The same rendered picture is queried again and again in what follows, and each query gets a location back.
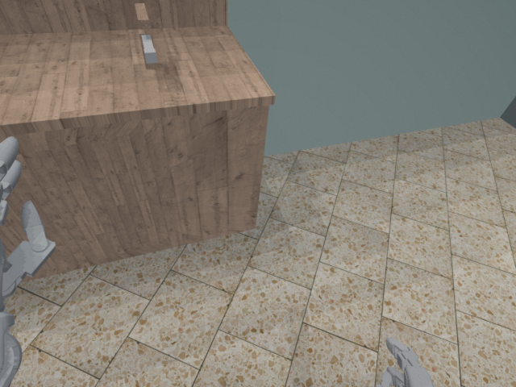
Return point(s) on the left robot forearm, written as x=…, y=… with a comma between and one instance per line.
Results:
x=10, y=350

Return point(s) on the robot right hand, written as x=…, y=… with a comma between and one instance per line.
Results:
x=414, y=374

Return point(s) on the robot left hand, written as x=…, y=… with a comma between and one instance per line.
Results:
x=30, y=256

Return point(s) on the tap lever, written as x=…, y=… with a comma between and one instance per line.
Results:
x=149, y=50

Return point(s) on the counter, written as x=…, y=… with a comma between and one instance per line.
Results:
x=119, y=157

